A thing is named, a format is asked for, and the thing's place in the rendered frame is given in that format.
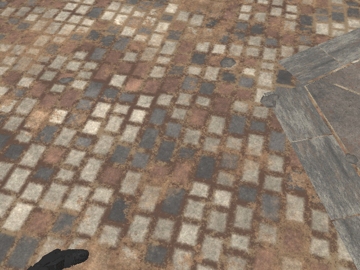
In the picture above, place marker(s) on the left robot hand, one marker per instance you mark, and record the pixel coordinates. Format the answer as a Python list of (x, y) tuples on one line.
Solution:
[(58, 260)]

